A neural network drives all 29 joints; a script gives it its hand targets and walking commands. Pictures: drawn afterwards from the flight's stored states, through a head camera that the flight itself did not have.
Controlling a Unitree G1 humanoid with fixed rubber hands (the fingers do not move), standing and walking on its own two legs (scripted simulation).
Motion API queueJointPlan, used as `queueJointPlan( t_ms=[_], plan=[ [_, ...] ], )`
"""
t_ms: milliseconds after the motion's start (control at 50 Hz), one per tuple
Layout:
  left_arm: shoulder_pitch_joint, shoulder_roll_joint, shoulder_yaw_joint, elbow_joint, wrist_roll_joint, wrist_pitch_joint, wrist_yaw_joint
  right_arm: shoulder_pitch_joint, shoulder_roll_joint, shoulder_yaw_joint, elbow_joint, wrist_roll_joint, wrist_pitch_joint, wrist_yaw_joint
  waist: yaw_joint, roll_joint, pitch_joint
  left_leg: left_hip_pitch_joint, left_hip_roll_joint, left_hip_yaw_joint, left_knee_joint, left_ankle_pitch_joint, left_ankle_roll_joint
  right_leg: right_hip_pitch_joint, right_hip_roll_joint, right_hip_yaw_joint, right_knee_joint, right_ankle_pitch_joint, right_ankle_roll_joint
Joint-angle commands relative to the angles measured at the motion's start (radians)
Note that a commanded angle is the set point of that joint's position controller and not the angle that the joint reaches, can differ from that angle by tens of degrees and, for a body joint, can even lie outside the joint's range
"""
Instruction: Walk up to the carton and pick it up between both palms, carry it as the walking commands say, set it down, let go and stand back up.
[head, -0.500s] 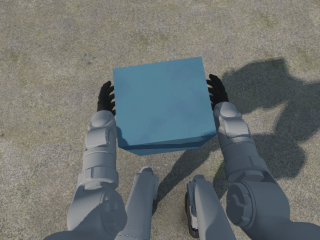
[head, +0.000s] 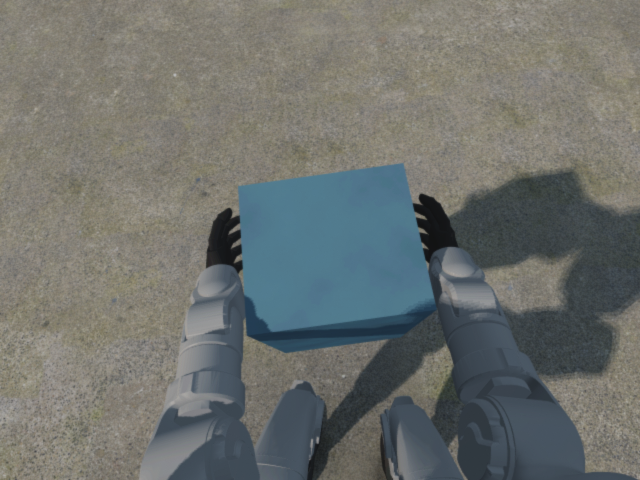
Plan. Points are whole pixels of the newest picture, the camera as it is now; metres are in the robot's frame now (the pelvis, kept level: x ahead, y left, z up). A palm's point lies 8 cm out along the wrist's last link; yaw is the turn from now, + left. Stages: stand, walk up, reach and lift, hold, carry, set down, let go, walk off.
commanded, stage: reach and lift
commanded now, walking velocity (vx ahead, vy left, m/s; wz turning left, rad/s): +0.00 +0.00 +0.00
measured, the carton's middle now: (333, 275) +0.37 +0.04 -0.09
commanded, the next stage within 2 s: none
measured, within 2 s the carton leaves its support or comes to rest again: neither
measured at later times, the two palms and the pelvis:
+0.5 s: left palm (206, 250) +0.35 +0.18 +0.04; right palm (459, 224) +0.39 -0.11 +0.04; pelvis +0.01 -0.01 +0.05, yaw +1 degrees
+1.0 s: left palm (185, 244) +0.33 +0.17 +0.10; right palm (484, 222) +0.36 -0.11 +0.10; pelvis +0.04 +0.00 +0.09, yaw +0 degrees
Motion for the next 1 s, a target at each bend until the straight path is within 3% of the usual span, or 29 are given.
queueJointPlan(
  t_ms=[0,20,80,100,120,140,160,220,240,260,280,300,320,360,400,460,620,640,660,700,720,740,780,800,900,920,940,960,980],
  plan=[
    [-0.566,-1.086,-0.55,0.04,-0.043,0.049,-0.257,-0.532,1.043,0.41,-0.028,0.041,0.011,0.213,-0.008,-0.015,-0.561,0.524,-0.053,0.018,-0.17,0.117,-0.006,0.217,0.063,-0.035,-0.232,0.115,-0.016],
    [-0.589,-1.078,-0.553,0.023,-0.042,0.057,-0.262,-0.529,1.039,0.4,-0.023,0.042,0.021,0.217,-0.021,-0.01,-0.562,0.535,-0.049,0.02,-0.177,0.112,-0.006,0.224,0.06,-0.034,-0.245,0.112,-0.017],
    [-0.573,-1.076,-0.56,0.001,-0.039,0.083,-0.274,-0.523,1.082,0.423,-0.043,0.05,0.049,0.227,-0.001,-0.018,-0.564,0.553,-0.051,0.029,-0.203,0.138,-0.001,0.296,0.053,-0.03,-0.272,0.144,-0.01],
    [-0.591,-1.061,-0.559,-0.013,-0.04,0.083,-0.279,-0.556,1.102,0.453,-0.045,0.072,0.055,0.231,0.032,-0.033,-0.572,0.554,-0.05,0.035,-0.211,0.14,0.002,0.335,0.048,-0.025,-0.286,0.143,-0.005],
    [-0.603,-1.066,-0.59,-0.037,-0.052,0.085,-0.283,-0.543,1.118,0.473,-0.071,0.082,0.056,0.231,0.019,-0.032,-0.587,0.571,-0.051,0.044,-0.214,0.161,0.004,0.367,0.048,-0.024,-0.3,0.178,-0.001],
    [-0.583,-1.071,-0.604,-0.061,-0.063,0.092,-0.282,-0.535,1.126,0.496,-0.095,0.107,0.063,0.232,0.048,-0.008,-0.624,0.605,-0.054,0.047,-0.22,0.188,0.003,0.412,0.043,-0.017,-0.305,0.204,0.001],
    [-0.601,-1.053,-0.605,-0.05,-0.069,0.094,-0.285,-0.539,1.104,0.493,-0.089,0.103,0.067,0.23,0.03,-0.042,-0.578,0.599,-0.048,0.041,-0.218,0.202,0.006,0.409,0.041,-0.018,-0.319,0.215,0.005],
    [-0.616,-1.05,-0.613,-0.038,-0.07,0.105,-0.301,-0.584,1.136,0.517,-0.1,0.115,0.075,0.224,0.054,-0.04,-0.55,0.623,-0.052,0.05,-0.262,0.182,0.016,0.456,0.035,-0.013,-0.36,0.196,0.012],
    [-0.608,-1.072,-0.63,-0.07,-0.079,0.107,-0.304,-0.545,1.148,0.51,-0.115,0.108,0.077,0.22,0.032,-0.029,-0.583,0.659,-0.052,0.046,-0.262,0.2,0.017,0.49,0.033,-0.007,-0.373,0.215,0.009],
    [-0.598,-1.023,-0.593,-0.027,-0.051,0.113,-0.306,-0.543,1.134,0.483,-0.069,0.098,0.085,0.22,0.056,-0.025,-0.494,0.622,-0.051,0.047,-0.28,0.167,0.021,0.464,0.024,-0.002,-0.388,0.188,0.009],
    [-0.599,-1.055,-0.62,-0.045,-0.063,0.119,-0.311,-0.521,1.128,0.477,-0.101,0.089,0.087,0.221,0.009,-0.021,-0.509,0.689,-0.048,0.044,-0.3,0.168,0.018,0.466,0.034,-0.014,-0.403,0.182,0.008],
    [-0.629,-1.031,-0.6,-0.045,-0.059,0.118,-0.316,-0.541,1.126,0.467,-0.081,0.082,0.091,0.221,0.032,-0.02,-0.475,0.653,-0.047,0.054,-0.301,0.155,0.017,0.474,0.025,-0.008,-0.419,0.165,0.006],
    [-0.602,-1.02,-0.575,-0.015,-0.048,0.127,-0.315,-0.533,1.113,0.436,-0.062,0.064,0.099,0.22,0.022,-0.02,-0.443,0.661,-0.042,0.046,-0.319,0.138,0.019,0.485,0.024,-0.009,-0.428,0.156,0.004],
    [-0.523,-1.057,-0.593,-0.026,-0.054,0.132,-0.314,-0.455,1.106,0.438,-0.086,0.055,0.099,0.219,0.0,-0.001,-0.488,0.735,-0.043,0.04,-0.33,0.269,0.012,0.544,0.022,-0.005,-0.447,0.29,0.004],
    [-0.465,-1.019,-0.542,0.019,-0.033,0.143,-0.316,-0.419,1.064,0.397,-0.055,0.034,0.114,0.223,-0.01,-0.025,-0.38,0.735,-0.039,0.028,-0.361,0.25,0.017,0.495,0.023,-0.015,-0.47,0.257,0.005],
    [-0.404,-1.04,-0.587,-0.035,-0.048,0.148,-0.317,-0.314,1.102,0.425,-0.081,0.034,0.126,0.226,-0.012,-0.011,-0.441,0.847,-0.042,0.022,-0.399,0.362,0.01,0.605,0.027,-0.006,-0.502,0.38,0.002],
    [-0.342,-1.035,-0.663,-0.125,-0.095,0.154,-0.283,-0.319,1.083,0.541,-0.212,0.108,0.128,0.232,0.04,-0.022,-0.39,0.968,-0.026,-0.017,-0.467,0.518,0.011,0.706,0.026,0.01,-0.555,0.51,-0.005],
    [-0.351,-1.029,-0.653,-0.118,-0.084,0.159,-0.279,-0.317,1.044,0.517,-0.195,0.105,0.134,0.234,0.027,0.012,-0.352,0.971,-0.029,-0.01,-0.486,0.475,0.009,0.701,0.021,0.013,-0.579,0.461,-0.009],
    [-0.364,-1.045,-0.687,-0.148,-0.101,0.161,-0.28,-0.339,1.082,0.559,-0.235,0.115,0.137,0.233,0.037,-0.026,-0.397,1.02,-0.024,-0.016,-0.495,0.483,0.012,0.724,0.031,0.006,-0.582,0.461,-0.007],
    [-0.327,-1.05,-0.664,-0.103,-0.084,0.186,-0.273,-0.302,1.031,0.52,-0.19,0.095,0.15,0.234,0.019,0.021,-0.305,1.011,-0.021,-0.018,-0.52,0.467,0.004,0.718,0.025,0.011,-0.605,0.429,-0.018],
    [-0.337,-1.071,-0.72,-0.172,-0.116,0.182,-0.274,-0.302,1.07,0.576,-0.253,0.115,0.155,0.235,0.011,-0.025,-0.383,1.083,-0.022,-0.017,-0.525,0.506,0.003,0.768,0.032,0.008,-0.618,0.469,-0.01],
    [-0.352,-1.043,-0.678,-0.121,-0.089,0.2,-0.277,-0.285,1.033,0.518,-0.178,0.092,0.171,0.235,0.004,0.006,-0.27,1.014,-0.022,-0.012,-0.531,0.44,0.0,0.715,0.021,0.012,-0.627,0.422,-0.017],
    [-0.329,-1.056,-0.717,-0.16,-0.102,0.216,-0.275,-0.261,1.053,0.548,-0.235,0.101,0.181,0.237,0.0,0.019,-0.319,1.098,-0.022,-0.007,-0.556,0.462,-0.007,0.772,0.028,0.009,-0.647,0.435,-0.018],
    [-0.314,-1.067,-0.701,-0.136,-0.102,0.23,-0.273,-0.242,1.035,0.519,-0.19,0.091,0.196,0.238,-0.015,0.01,-0.261,1.079,-0.015,-0.02,-0.566,0.464,-0.009,0.775,0.02,0.008,-0.661,0.436,-0.023],
    [-0.296,-1.042,-0.684,-0.162,-0.102,0.27,-0.273,-0.236,1.027,0.528,-0.231,0.1,0.238,0.25,0.015,0.005,-0.216,1.13,-0.015,-0.018,-0.614,0.447,-0.008,0.834,0.022,0.011,-0.708,0.42,-0.022],
    [-0.298,-1.051,-0.691,-0.17,-0.103,0.279,-0.271,-0.22,1.022,0.511,-0.232,0.098,0.242,0.25,-0.021,0.035,-0.185,1.135,-0.013,-0.018,-0.62,0.432,-0.009,0.821,0.015,0.011,-0.716,0.412,-0.029],
    [-0.281,-1.033,-0.675,-0.169,-0.102,0.288,-0.268,-0.226,1.027,0.525,-0.236,0.112,0.255,0.253,0.021,0.028,-0.171,1.138,-0.011,-0.017,-0.633,0.439,-0.007,0.838,0.014,0.017,-0.727,0.411,-0.026],
    [-0.311,-1.038,-0.685,-0.178,-0.108,0.296,-0.267,-0.244,1.011,0.508,-0.24,0.103,0.261,0.252,-0.009,0.022,-0.143,1.136,-0.009,-0.022,-0.639,0.389,-0.009,0.833,0.016,0.012,-0.737,0.362,-0.03],
    [-0.347,-1.044,-0.71,-0.209,-0.13,0.296,-0.266,-0.288,1.031,0.546,-0.278,0.133,0.262,0.256,0.02,0.01,-0.162,1.141,-0.009,-0.027,-0.646,0.387,-0.006,0.856,0.01,0.018,-0.739,0.368,-0.031]
  ],
)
